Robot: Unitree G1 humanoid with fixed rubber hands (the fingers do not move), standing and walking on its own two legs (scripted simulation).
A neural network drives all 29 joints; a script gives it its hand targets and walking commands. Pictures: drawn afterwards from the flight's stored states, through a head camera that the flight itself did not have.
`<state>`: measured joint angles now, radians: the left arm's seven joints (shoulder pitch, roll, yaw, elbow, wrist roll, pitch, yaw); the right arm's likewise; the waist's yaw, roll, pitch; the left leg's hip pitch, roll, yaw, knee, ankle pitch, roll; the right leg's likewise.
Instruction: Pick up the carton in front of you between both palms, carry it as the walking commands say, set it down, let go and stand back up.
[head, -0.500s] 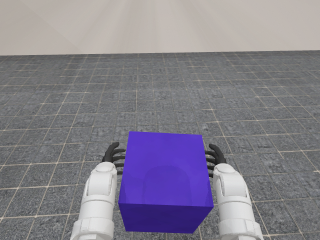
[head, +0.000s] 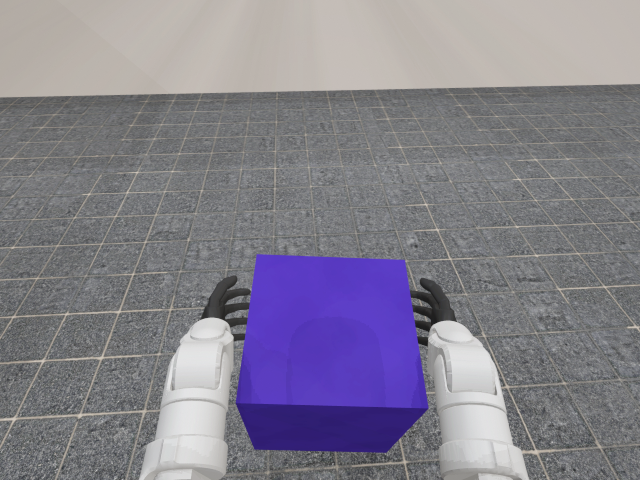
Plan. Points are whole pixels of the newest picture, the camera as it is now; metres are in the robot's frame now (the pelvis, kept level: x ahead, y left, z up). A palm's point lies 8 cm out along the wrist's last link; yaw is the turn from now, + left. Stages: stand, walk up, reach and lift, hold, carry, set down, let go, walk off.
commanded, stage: hold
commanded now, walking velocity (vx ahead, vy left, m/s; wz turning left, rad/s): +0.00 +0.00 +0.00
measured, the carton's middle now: (325, 359) +0.30 +0.00 -0.05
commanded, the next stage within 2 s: set down in 0.28 s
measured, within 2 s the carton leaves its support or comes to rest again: neither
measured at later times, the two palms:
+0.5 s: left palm (212, 334) +0.29 +0.15 +0.04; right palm (424, 316) +0.32 -0.14 +0.04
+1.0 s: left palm (244, 367) +0.35 +0.14 -0.16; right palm (406, 369) +0.35 -0.15 -0.16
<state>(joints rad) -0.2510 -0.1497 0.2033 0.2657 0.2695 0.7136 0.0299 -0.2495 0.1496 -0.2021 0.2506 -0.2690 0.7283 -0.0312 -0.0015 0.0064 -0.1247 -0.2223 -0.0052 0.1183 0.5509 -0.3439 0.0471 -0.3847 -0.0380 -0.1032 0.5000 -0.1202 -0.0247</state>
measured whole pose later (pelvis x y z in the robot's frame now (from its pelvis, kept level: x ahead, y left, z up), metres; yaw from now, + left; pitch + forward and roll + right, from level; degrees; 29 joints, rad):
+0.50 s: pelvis +0.00 -0.02 +0.00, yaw +7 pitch -7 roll +0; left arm -0.41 -0.19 0.36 0.46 0.36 0.60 0.00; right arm -0.40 0.19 -0.34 0.38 -0.35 0.66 -0.02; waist -0.01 0.04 0.08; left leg -0.08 -0.03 -0.04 0.52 -0.32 0.02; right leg -0.19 0.02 -0.03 0.47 -0.15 -0.02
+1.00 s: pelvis -0.05 -0.03 -0.08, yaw +8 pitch +28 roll +1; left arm -0.69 -0.09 0.36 0.63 0.23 0.14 0.04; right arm -0.59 0.17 -0.42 0.45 -0.26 0.17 -0.08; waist -0.05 0.06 0.02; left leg -1.14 -0.10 -0.05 1.08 -0.42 0.01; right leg -1.24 0.03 0.03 0.99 -0.23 0.00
